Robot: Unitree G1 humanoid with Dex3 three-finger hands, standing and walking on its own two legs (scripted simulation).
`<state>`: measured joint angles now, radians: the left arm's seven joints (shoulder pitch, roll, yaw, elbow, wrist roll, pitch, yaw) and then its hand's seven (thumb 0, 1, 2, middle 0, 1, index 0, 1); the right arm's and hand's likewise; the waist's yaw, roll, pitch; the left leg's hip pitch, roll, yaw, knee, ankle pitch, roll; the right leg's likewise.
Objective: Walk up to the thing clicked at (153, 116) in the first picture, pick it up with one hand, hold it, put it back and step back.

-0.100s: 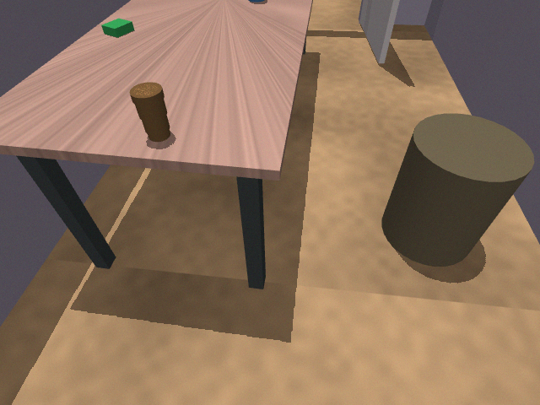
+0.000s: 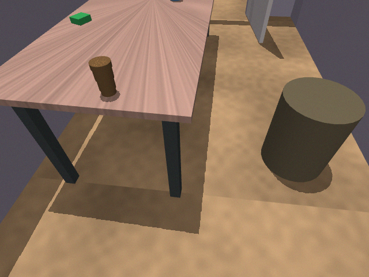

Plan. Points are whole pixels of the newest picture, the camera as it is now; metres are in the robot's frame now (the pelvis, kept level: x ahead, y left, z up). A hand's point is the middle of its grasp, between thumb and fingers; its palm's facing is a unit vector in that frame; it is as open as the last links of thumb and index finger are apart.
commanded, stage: stand
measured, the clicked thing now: (104, 77) +0.77 +0.30 +0.02
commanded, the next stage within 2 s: walk up in 1.02 s
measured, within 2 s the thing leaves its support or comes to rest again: neither
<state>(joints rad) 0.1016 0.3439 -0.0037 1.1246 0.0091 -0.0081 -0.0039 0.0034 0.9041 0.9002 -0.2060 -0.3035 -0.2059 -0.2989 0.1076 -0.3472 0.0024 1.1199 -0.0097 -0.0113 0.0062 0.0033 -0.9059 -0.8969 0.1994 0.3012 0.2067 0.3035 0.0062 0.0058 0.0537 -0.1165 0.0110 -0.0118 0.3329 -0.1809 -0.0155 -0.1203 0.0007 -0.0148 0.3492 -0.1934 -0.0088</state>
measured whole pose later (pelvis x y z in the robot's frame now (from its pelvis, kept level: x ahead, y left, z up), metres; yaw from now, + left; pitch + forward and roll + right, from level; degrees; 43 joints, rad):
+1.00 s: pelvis +0.01 +0.00 +0.00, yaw +0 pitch -2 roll +0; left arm 0.10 0.35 0.00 1.12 0.01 -0.01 0.00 0.00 0.90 0.90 -0.21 -0.30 -0.21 -0.30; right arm 0.10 -0.35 0.00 1.12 -0.01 -0.01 0.00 0.00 -0.91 -0.90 0.20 0.30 0.21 0.30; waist 0.01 0.01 0.05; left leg -0.09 0.01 -0.01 0.31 -0.19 -0.02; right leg -0.09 0.00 -0.02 0.32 -0.20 -0.01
